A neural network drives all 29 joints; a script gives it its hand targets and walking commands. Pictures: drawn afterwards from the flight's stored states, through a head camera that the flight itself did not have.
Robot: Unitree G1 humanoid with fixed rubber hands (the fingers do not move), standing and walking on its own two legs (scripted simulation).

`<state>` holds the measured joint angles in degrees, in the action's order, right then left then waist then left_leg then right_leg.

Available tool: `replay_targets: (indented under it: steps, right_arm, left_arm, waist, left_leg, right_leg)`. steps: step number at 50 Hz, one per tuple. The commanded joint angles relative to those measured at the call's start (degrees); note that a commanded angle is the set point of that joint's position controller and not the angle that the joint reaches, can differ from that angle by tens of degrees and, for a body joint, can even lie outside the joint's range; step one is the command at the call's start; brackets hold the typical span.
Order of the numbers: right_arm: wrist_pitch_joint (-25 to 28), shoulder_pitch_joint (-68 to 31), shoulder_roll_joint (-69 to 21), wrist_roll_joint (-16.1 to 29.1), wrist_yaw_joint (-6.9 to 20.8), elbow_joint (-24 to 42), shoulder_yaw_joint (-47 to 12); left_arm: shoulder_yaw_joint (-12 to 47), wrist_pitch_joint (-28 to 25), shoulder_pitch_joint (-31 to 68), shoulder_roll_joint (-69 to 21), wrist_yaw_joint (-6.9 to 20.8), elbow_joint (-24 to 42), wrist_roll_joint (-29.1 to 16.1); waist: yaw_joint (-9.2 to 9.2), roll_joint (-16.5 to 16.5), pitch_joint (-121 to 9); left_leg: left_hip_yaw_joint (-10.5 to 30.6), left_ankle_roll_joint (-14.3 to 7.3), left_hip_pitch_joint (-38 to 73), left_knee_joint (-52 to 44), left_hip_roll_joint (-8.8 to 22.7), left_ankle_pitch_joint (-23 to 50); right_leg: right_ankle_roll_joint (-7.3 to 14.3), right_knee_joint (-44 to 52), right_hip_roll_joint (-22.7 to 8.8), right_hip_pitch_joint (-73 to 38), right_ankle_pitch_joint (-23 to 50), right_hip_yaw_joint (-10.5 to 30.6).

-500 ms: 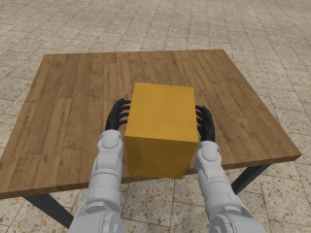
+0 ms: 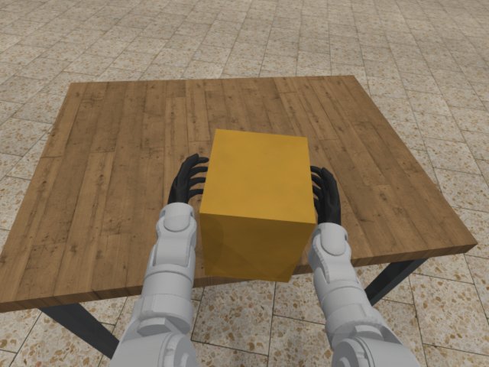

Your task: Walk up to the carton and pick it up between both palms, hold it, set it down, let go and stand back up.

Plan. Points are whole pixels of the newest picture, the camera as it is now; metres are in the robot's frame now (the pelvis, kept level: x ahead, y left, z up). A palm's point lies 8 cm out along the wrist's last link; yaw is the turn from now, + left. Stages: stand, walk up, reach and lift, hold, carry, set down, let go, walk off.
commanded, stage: reach and lift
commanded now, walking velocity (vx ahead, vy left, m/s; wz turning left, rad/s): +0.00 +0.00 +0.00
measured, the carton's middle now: (253, 209) +0.38 -0.04 +0.03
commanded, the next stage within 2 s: none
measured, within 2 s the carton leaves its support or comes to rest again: leaves its support in 0.30 s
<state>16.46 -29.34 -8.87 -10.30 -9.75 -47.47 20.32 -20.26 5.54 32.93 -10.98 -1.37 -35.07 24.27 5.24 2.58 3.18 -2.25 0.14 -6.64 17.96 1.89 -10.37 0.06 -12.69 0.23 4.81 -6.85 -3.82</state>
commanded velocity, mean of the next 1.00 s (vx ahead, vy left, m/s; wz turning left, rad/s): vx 0.00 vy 0.00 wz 0.00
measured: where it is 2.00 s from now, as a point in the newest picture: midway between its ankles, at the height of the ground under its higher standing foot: outside the picture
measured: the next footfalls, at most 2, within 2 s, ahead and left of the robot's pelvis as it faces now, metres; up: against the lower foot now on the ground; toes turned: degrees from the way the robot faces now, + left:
none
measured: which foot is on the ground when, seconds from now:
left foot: down 0.00-1.00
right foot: down 0.00-1.00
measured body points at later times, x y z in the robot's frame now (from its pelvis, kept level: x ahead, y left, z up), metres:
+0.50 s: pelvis -0.02 -0.01 +0.00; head -0.01 +0.01 +0.45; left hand +0.39 +0.07 +0.12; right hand +0.35 -0.18 +0.10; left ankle -0.01 +0.12 -0.75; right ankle +0.00 -0.12 -0.75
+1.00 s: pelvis -0.01 -0.02 +0.00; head -0.01 +0.01 +0.45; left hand +0.40 +0.10 +0.12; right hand +0.37 -0.15 +0.11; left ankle -0.01 +0.12 -0.75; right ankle +0.00 -0.12 -0.75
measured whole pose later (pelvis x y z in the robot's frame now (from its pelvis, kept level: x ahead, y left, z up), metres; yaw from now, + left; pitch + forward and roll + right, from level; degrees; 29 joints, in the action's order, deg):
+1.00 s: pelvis -0.01 -0.02 +0.00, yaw +2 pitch -1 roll -1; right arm 15.3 -35.1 -4.0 -0.4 -14.5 -48.9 7.7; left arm -16.3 7.9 35.8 -6.4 -3.3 -31.9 18.6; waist 4.8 3.1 0.5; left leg 0.0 1.2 -8.2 18.6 2.8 -9.5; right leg 1.2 -12.3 1.2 5.1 -6.3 -6.1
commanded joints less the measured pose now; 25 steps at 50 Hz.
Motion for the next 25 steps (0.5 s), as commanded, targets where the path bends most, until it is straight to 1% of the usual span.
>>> replay_targets:
  steps: [1, 5, 7, 10, 13, 15, 17, 18, 20, 22, 23, 25]
  right_arm:
    - [2.66, -28.97, -24.63, -3.67, 6.44, 4.41, -19.65]
    - [2.97, -29.61, -24.82, -3.39, 6.01, 4.53, -20.13]
    - [3.94, -30.75, -25.11, -3.27, 5.80, 4.64, -20.60]
    - [7.02, -33.72, -25.82, -3.29, 5.60, 4.74, -21.69]
    - [10.81, -37.18, -26.62, -3.39, 5.60, 4.55, -22.99]
    - [13.06, -38.60, -26.97, -3.72, 5.62, 3.57, -23.36]
    - [15.46, -38.77, -26.94, -4.71, 5.39, 0.80, -22.80]
    - [16.46, -38.56, -26.70, -5.37, 5.23, -1.22, -22.07]
    - [17.80, -37.85, -25.85, -6.94, 4.92, -5.61, -19.86]
    - [18.08, -37.42, -24.90, -8.53, 4.60, -8.95, -17.11]
    - [17.95, -37.53, -24.45, -9.18, 4.46, -9.98, -15.79]
    - [17.56, -38.75, -23.80, -10.09, 4.21, -10.69, -13.74]
  left_arm:
    - [19.31, -1.46, 22.43, -28.05, 7.16, -1.44, -0.88]
    - [19.68, -1.63, 23.14, -28.36, 7.21, -1.44, -1.17]
    - [20.68, -2.44, 24.50, -29.01, 6.86, -0.78, -1.49]
    - [23.21, -5.24, 28.03, -30.73, 5.57, 1.18, -2.06]
    - [26.24, -9.25, 32.38, -32.21, 3.47, 3.98, -2.54]
    - [27.22, -11.66, 33.91, -32.50, 2.51, 4.64, -2.38]
    - [26.68, -13.66, 33.65, -32.23, 2.45, 3.36, -1.66]
    - [25.71, -14.33, 33.03, -31.74, 2.76, 1.95, -1.07]
    - [22.68, -14.86, 31.58, -30.00, 3.87, -1.57, 0.25]
    - [18.93, -14.54, 31.15, -27.89, 5.32, -4.86, 1.27]
    - [17.13, -14.22, 31.54, -27.00, 5.95, -6.07, 1.60]
    - [14.42, -13.58, 33.43, -25.74, 6.69, -7.36, 2.03]
  waist:
    - [-0.04, -2.58, -22.16]
    - [-0.03, -2.53, -22.71]
    - [-0.03, -2.99, -24.59]
    - [-0.18, -4.27, -29.64]
    - [-0.34, -5.39, -34.55]
    - [-0.35, -5.30, -35.82]
    - [-0.40, -4.48, -34.51]
    - [-0.56, -3.91, -32.58]
    - [-1.17, -2.36, -26.60]
    - [-1.98, -0.77, -19.76]
    - [-2.46, -0.14, -17.07]
    - [-3.49, 0.66, -14.47]
  left_leg:
    - [-1.22, 0.25, 5.25, -1.31, -1.87, 13.10]
    - [-1.11, 0.05, 4.45, -1.55, -1.87, 12.42]
    - [-1.01, 0.34, 4.80, -1.10, -1.66, 13.79]
    - [-0.81, 1.41, 6.89, 0.62, -0.98, 19.07]
    - [-0.40, 2.53, 9.70, 2.65, -0.06, 25.07]
    - [-0.20, 2.55, 10.59, 3.14, 0.30, 26.10]
    - [-0.45, 2.00, 9.49, 2.56, 0.19, 23.72]
    - [-0.75, 1.49, 8.20, 1.74, -0.06, 21.05]
    - [-1.66, -0.06, 4.79, -1.05, -0.78, 12.97]
    - [-2.89, -1.52, 1.55, -4.45, -1.42, 4.61]
    - [-3.55, -1.98, 0.72, -5.72, -1.67, 1.89]
    - [-4.64, -2.60, 0.62, -7.06, -2.04, -0.88]
  right_leg:
    - [-2.34, -2.66, 2.08, -9.03, 24.50, -3.44]
    - [-2.30, -2.59, 1.97, -9.03, 24.52, -3.34]
    - [-1.98, -2.74, 2.07, -8.61, 25.13, -3.55]
    - [-1.06, -3.24, 2.48, -7.51, 27.40, -4.11]
    - [-0.20, -3.82, 2.86, -6.29, 29.51, -4.53]
    - [-0.11, -3.93, 2.86, -5.40, 29.43, -4.59]
    - [-0.26, -3.69, 2.57, -5.17, 28.08, -4.41]
    - [-0.40, -3.43, 2.31, -5.53, 26.73, -4.25]
    - [-0.83, -2.61, 1.59, -6.74, 21.95, -3.84]
    - [-1.46, -1.32, 0.84, -7.08, 14.12, -3.54]
    - [-1.70, -0.50, 0.59, -6.58, 9.52, -3.52]
    - [-1.77, 1.22, 0.25, -4.95, 1.46, -3.59]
